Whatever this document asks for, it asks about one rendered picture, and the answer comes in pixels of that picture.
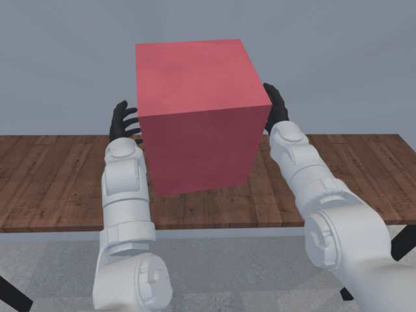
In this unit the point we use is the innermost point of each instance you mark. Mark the robot right hand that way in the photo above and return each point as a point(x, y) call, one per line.
point(278, 112)

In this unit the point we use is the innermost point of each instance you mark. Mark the robot left forearm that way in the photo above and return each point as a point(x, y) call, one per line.
point(128, 229)

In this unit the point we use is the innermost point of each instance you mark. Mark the robot right upper arm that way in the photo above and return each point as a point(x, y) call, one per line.
point(351, 242)

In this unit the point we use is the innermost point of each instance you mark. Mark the table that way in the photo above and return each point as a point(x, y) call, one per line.
point(52, 183)

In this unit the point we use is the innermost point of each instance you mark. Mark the carton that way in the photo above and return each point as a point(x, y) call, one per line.
point(202, 110)

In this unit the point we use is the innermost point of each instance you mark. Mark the robot right forearm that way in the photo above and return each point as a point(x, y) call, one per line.
point(306, 174)

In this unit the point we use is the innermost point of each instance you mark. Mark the robot left hand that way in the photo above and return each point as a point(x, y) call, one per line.
point(117, 128)

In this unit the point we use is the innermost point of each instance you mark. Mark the robot left upper arm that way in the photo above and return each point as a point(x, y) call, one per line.
point(139, 283)

